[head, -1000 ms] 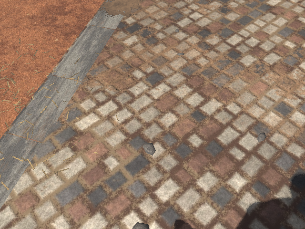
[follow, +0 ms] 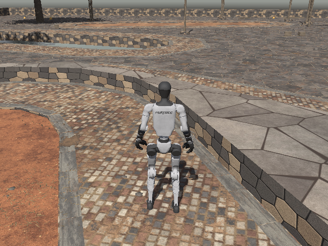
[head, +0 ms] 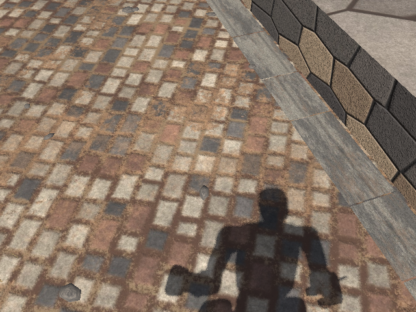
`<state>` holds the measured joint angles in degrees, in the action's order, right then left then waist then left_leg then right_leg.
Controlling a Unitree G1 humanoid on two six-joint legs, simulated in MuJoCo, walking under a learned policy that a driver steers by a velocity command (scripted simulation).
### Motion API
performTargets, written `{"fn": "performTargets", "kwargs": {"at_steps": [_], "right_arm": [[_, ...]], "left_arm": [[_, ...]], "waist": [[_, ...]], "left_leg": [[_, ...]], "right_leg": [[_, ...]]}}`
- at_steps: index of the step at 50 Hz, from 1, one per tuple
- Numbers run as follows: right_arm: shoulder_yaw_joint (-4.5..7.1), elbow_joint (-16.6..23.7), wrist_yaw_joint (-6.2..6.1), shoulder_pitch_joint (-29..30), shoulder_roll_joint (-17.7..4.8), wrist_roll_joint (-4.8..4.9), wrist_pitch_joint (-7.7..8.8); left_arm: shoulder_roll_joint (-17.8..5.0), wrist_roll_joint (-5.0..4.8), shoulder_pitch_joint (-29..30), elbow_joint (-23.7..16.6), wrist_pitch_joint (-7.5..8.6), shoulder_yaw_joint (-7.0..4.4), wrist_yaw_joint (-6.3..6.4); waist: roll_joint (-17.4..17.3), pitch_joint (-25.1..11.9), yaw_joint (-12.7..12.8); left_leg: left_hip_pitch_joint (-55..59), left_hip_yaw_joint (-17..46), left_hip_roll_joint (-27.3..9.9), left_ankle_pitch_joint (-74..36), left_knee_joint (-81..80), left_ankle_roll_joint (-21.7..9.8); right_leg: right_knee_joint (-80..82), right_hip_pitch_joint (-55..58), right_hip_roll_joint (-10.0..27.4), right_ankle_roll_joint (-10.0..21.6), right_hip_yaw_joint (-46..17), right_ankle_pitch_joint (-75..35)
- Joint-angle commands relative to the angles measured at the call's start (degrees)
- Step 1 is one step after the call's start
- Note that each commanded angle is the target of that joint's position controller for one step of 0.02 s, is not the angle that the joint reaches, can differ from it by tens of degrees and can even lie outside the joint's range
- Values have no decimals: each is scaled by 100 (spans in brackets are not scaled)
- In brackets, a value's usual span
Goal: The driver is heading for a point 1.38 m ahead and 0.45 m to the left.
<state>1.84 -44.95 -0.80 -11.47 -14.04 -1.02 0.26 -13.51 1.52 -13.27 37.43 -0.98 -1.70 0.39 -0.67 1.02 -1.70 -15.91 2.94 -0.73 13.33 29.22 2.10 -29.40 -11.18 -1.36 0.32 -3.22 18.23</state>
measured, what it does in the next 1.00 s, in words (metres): walks ahead: left foot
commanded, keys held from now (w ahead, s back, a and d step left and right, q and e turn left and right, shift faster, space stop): shift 0.32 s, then w+shift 0.68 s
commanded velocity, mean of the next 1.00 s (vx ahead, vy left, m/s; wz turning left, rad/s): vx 0.46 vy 0.00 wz -0.02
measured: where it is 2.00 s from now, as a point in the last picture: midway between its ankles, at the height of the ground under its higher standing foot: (177, 145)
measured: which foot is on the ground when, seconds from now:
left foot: down 0.00-0.36, up 0.38-0.58, down 0.60-1.00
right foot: down 0.00-0.60, up 0.62-1.00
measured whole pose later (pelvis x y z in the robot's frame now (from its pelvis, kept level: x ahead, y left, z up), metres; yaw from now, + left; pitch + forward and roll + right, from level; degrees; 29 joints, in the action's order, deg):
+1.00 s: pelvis +0.31 +0.07 -0.01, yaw +1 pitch +3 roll +0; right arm 1.0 -55.7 0.8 -31.4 -12.4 -0.6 6.0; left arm -14.8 1.9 -0.2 37.1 1.6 -0.6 -3.8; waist 1.4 0.2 -5.2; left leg 14.2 -1.5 2.8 17.7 0.3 -2.5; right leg -38.4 -42.1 3.9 4.0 4.9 -1.2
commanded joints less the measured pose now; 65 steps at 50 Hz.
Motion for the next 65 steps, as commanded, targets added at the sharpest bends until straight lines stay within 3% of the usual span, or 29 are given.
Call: {"fn": "performTargets", "kwargs": {"at_steps": [1, 16, 17, 18, 20, 22, 24, 27, 28, 29, 30, 31, 32, 33, 34, 35, 38, 42, 48, 51, 53, 54, 55, 56, 57, 58, 59, 62, 65], "right_arm": [[169, 337, -26, 233, -642, 12, 74], [189, -278, -118, 117, -638, 90, 4], [182, -383, -121, -42, -588, 102, -10], [204, -402, -99, -5, -611, 168, 7], [193, 76, -14, 893, -621, 339, 206], [215, 284, 80, 1154, -682, 424, 462], [173, 198, 199, 897, -621, 379, 627], [124, -34, 321, 462, -538, 282, 666], [151, -82, 416, 24, -488, -186, 386], [236, -299, 383, -610, -643, -218, 273], [347, -573, 310, -1717, -893, -168, 276], [457, -702, 220, -2872, -1576, -289, 336], [396, -538, 201, -2330, -1644, -242, 364], [398, -337, 186, -1428, -1550, -187, 332], [340, -202, 201, -992, -1238, -124, 370], [284, -189, 215, -830, -1067, -95, 406], [166, -352, 186, -1037, -725, -54, 529], [155, -560, 207, -1581, -709, 52, 601], [106, -815, 132, -1948, -726, 60, 660], [125, -936, 82, -1944, -964, -2, 632], [210, -1014, -13, -1889, -1297, -114, 518], [238, -964, -44, -1606, -1356, -122, 450], [130, -769, 17, -1739, -885, -48, 465], [8, -560, 152, -1989, -234, 152, 582], [100, -453, 130, -1471, -709, 117, 630], [100, -317, 120, -923, -729, 141, 641], [51, -301, 145, -823, -599, 125, 629], [-14, -336, 310, -1007, -287, -51, 314], [-30, -57, 390, -261, -263, -45, 154]], "left_arm": [[-701, -14, 80, -350, 220, -165, -6], [-509, -71, -229, -103, 246, -130, 19], [-585, -92, -448, -1, 218, -167, 39], [-847, -156, -629, 34, 175, -265, 50], [-1316, -252, -936, 84, 235, -390, 69], [-1140, -242, -919, 140, 470, -343, 95], [-1016, -270, -743, 97, 533, -327, 58], [-1192, -336, -459, -13, 488, -373, -18], [-1335, 85, -449, 214, 449, -450, -110], [-1210, 108, -458, 236, 460, -434, -133], [-1003, 138, -279, 231, 497, -360, -137], [-322, 183, 251, -57, 548, -173, -108], [-167, 3, 178, -359, 590, -128, -90], [-434, -46, 103, -321, 565, -160, -108], [-696, 30, 120, -205, 550, -200, -180], [-721, 80, -51, -64, 527, -206, -251], [-621, 150, 35, 11, 353, -156, -402], [-621, 85, 991, -243, 299, -102, -391], [-435, 19, 2068, -538, 339, 50, -428], [-521, 48, 1916, -484, 366, 33, -331], [-860, 55, 549, -92, 384, -110, -199], [-1053, 46, -848, 372, 403, -220, -109], [-1540, 186, -1717, 620, 408, -381, -1], [-1848, 189, -1697, 681, 420, -488, -51], [-1555, 102, -1213, 684, 426, -461, -128], [-1199, 101, -813, 725, 480, -399, -123], [-875, 130, -623, 796, 547, -332, -128], [-444, 80, -498, 1070, 731, -174, -108], [-532, -30, -683, 1261, 883, -182, -149]], "waist": [[645, -68, 49], [95, -171, 83], [249, -404, 117], [557, -188, 251], [1273, 847, 568], [1019, 1192, 526], [760, 685, 440], [869, 192, 199], [704, 45, -83], [435, 14, -346], [-102, -244, -937], [-1718, -608, -1453], [-1790, -293, -953], [-803, 236, -374], [-212, 223, -178], [-136, 156, 36], [-479, 351, 115], [-163, 695, -60], [-216, 919, -216], [-455, 484, 21], [-819, -402, 729], [-716, -1023, 1394], [-16, -1756, 1491], [1669, -2412, 907], [956, -1817, 903], [334, -867, 762], [-137, -369, 546], [260, 143, -5], [223, 675, -11]], "left_leg": [[391, 123, -139, -708, -130, -36], [710, 169, -198, -1187, -73, -47], [691, -109, 32, -160, 125, -60], [104, -449, 320, 1164, 611, -91], [-1634, -364, 90, 1510, 1740, -298], [-2931, 170, -459, 1433, 2370, -597], [-2779, 112, -626, 1084, 1723, -705], [-530, -600, -134, 317, 676, -477], [564, -1175, 276, 118, 241, -396], [1632, -1353, 480, 129, 278, -336], [2842, -942, 259, 598, 193, -401], [3184, 1476, -1424, 3055, -923, -670], [2536, 4471, -2099, 4607, -2437, -1070], [2129, 4199, -2342, 4571, -2308, -1291], [1752, 3385, -2062, 3733, -2058, -1206], [1398, 2601, -1666, 3095, -2083, -1107], [915, 1589, -1141, 2101, -2508, -1117], [1191, 818, -971, 782, -2865, -1277], [1836, 17, -1052, -1589, -3249, -1253], [2445, -395, -1147, -5176, -2291, -1129], [2557, -482, -1295, -7169, -371, -1004], [1911, -620, -1153, -6711, 1233, -924], [257, -660, -700, -4469, 3307, -916], [-1663, -155, 486, 737, 5286, -735], [-2499, 429, 279, 723, 5702, -945], [-2709, 322, -86, 209, 5581, -966], [-2466, 284, -332, 7, 5114, -980], [-1855, 359, -656, -82, 4533, -830], [-2531, 158, -728, -730, 4091, -727]], "right_leg": [[778, -449, 613, 265, -655, -719], [534, -321, 352, 209, -372, -1350], [688, -180, 310, 301, -389, -208], [1018, -126, 484, 568, -811, 1733], [2255, -185, 1802, 1380, -2883, 3933], [2412, 514, 2262, 1623, -3364, 2896], [2179, 1074, 1969, 1318, -2484, 1720], [1955, -56, 1250, 1037, -1133, 935], [1736, -637, 938, 996, -705, 1318], [1192, -1347, 786, 961, -549, 1182], [-282, -2114, 474, 873, -206, 475], [-3077, -3007, -109, 628, 285, 1181], [-4148, -4074, -658, 640, -598, 1193], [-4563, -4505, 14, 696, -706, 379], [-4331, -4212, 396, 637, -425, -219], [-3949, -3742, 634, 515, -276, -438], [-3749, -3471, 789, 232, 69, -993], [-2765, -3958, 761, 64, 407, -1578], [-871, -3150, 526, 366, 887, -2161], [-475, -2116, -11, 679, 1224, -1480], [-542, -602, -409, 882, 1168, -694], [-270, 929, -332, 1003, 1014, -682], [-238, 2703, 791, 1194, -330, 1210], [917, 3686, 2202, 1668, -3894, 3194], [1506, 3314, 2096, 1641, -4383, 2921], [1480, 2394, 2045, 1535, -3186, 2026], [1665, 1452, 1887, 1371, -2467, 1302], [2214, 38, 1478, 908, -1145, 720], [2621, -157, 1250, 614, 26, -408]]}}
